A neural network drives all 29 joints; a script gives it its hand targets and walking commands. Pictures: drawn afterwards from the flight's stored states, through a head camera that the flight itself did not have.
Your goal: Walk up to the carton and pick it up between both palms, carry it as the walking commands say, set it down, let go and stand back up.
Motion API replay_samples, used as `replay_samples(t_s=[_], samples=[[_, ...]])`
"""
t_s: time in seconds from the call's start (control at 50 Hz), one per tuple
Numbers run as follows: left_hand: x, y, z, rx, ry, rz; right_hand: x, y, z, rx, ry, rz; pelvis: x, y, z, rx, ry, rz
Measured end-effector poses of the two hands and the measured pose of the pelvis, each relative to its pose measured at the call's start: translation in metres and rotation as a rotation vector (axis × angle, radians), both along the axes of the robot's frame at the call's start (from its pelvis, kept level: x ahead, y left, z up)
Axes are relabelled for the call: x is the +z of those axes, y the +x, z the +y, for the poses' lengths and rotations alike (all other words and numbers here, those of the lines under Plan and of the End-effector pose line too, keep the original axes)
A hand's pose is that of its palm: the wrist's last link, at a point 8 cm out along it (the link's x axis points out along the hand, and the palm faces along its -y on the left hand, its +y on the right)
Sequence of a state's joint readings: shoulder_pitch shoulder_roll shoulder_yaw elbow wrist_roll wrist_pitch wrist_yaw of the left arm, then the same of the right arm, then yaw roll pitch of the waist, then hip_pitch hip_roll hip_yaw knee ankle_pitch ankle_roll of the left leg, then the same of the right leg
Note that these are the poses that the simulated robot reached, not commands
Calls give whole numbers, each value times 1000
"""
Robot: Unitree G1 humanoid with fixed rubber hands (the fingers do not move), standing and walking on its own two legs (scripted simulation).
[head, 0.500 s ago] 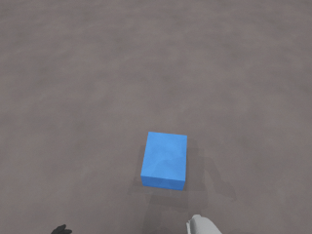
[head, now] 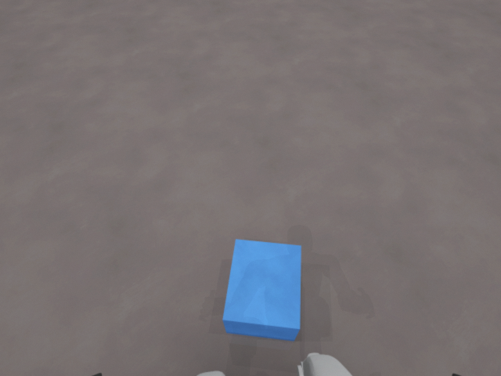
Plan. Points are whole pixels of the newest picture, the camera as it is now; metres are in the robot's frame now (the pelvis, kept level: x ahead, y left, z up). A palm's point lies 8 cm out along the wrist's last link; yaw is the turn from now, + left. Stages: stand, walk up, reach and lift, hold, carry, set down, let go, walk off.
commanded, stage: walk up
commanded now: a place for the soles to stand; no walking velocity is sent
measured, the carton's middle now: (264, 288) +0.48 -0.02 -0.67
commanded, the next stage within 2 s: none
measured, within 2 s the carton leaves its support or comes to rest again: neither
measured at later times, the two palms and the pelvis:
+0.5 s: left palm (79, 363) +0.16 +0.32 -0.11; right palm (456, 352) +0.17 -0.31 -0.09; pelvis +0.10 +0.01 -0.01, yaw +0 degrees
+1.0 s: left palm (81, 316) +0.24 +0.34 -0.12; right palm (420, 297) +0.26 -0.28 -0.09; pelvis +0.17 +0.03 -0.01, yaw +0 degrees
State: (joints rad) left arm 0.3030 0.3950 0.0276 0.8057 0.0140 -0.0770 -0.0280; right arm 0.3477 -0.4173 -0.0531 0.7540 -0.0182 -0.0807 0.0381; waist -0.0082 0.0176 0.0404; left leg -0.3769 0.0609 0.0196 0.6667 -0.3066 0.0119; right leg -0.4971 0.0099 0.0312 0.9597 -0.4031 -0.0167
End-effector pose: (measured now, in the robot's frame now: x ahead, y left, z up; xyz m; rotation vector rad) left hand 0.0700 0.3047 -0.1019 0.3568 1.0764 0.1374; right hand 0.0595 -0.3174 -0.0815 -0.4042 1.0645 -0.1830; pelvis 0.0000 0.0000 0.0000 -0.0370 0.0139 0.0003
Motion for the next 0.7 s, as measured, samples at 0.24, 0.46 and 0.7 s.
replay_samples(t_s=[0.24, 0.46, 0.7], samples=[[3, 54, -22, -12, 39, -46, -23, 53, -22, -17, 40, -26, -12, 49, -25, -10, 23, -34], [-8, 78, 8, 18, 25, 15, -15, 105, 6, 17, 8, -22, -12, 93, 5, 3, 1, -23], [-5, 149, 4, 5, 51, -33, -21, 136, -1, -13, 21, 37, -13, 142, -2, 3, 16, 0]])
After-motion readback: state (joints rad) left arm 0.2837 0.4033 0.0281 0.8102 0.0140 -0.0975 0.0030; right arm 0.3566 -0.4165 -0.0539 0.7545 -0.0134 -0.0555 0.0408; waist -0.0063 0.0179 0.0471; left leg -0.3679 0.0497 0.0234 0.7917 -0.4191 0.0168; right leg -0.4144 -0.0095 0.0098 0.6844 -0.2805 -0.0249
